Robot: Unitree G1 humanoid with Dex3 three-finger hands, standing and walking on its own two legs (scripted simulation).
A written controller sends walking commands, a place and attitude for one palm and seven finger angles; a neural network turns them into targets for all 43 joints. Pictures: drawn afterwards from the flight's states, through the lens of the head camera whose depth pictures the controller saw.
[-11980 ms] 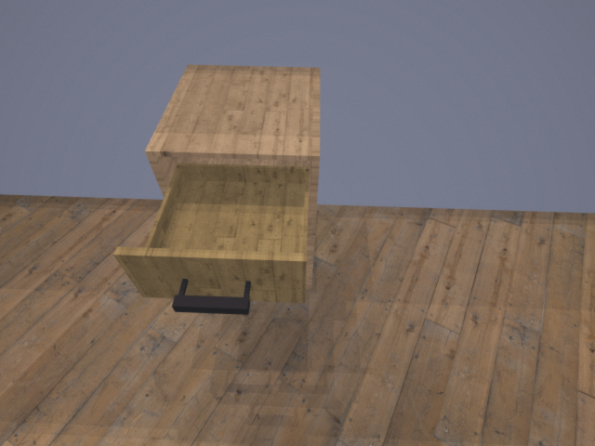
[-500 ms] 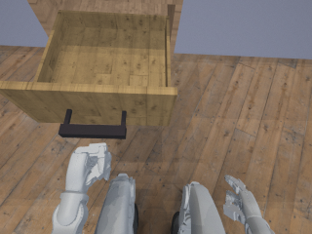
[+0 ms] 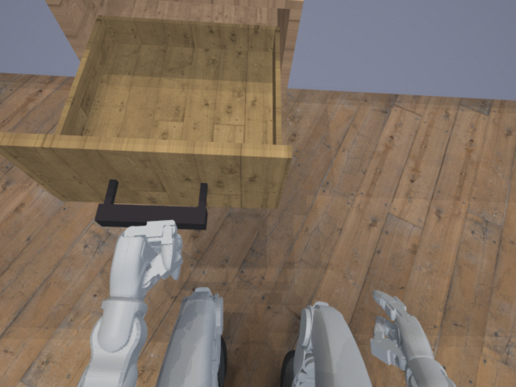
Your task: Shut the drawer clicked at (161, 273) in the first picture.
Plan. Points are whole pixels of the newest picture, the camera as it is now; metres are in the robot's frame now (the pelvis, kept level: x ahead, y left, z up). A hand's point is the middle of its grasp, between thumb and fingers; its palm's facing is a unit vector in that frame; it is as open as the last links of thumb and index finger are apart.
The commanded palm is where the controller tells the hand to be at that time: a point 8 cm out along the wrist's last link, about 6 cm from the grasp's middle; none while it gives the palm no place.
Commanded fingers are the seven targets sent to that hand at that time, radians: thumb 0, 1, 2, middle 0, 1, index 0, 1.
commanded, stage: push the drawer shut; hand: left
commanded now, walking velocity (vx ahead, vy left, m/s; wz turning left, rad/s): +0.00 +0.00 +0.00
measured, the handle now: (156, 202) +0.38 +0.18 +0.00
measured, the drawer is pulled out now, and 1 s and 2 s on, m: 0.30 0.18 0.05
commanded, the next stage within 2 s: none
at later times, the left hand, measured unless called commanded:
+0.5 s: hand (184, 219) +0.35 +0.14 +0.00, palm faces -0.02 -1.00 -0.05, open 3.0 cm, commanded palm +0.35 +0.18 +0.00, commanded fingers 0.00 0.90 0.90 -1.40 -1.60 -1.40 -1.60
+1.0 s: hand (192, 182) +0.41 +0.14 +0.00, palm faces +0.02 -1.00 -0.07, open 3.1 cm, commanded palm +0.41 +0.17 +0.00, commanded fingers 0.00 0.90 0.90 -1.40 -1.60 -1.40 -1.60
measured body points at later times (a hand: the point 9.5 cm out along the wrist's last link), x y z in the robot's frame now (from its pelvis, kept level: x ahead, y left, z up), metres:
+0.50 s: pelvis -0.01 +0.00 +0.00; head +0.14 +0.03 +0.42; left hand +0.35 +0.19 +0.00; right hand +0.16 -0.25 -0.11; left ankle +0.06 +0.11 -0.53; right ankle +0.04 -0.11 -0.53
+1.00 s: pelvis -0.01 +0.00 +0.00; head +0.15 +0.02 +0.41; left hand +0.41 +0.19 +0.00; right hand +0.12 -0.26 -0.13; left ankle +0.06 +0.11 -0.53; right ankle +0.04 -0.11 -0.53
